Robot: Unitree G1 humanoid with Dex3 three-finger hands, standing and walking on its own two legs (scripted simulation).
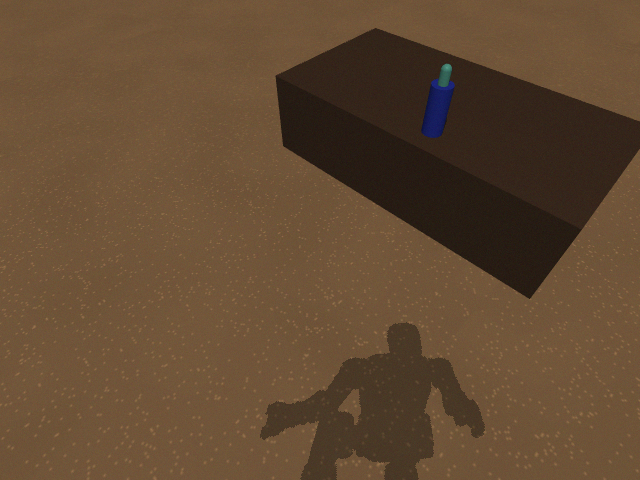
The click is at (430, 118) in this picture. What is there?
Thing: necked bottle
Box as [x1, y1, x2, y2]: [421, 64, 454, 137]
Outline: 449,64 444,64 441,67 439,78 431,82 421,129 423,134 430,137 436,137 441,134 454,84 449,80 451,72 451,66
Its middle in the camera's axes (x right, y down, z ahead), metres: +0.41 -0.49 +1.38
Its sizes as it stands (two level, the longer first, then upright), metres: 0.079 0.079 0.260
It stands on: a support 0.39 m high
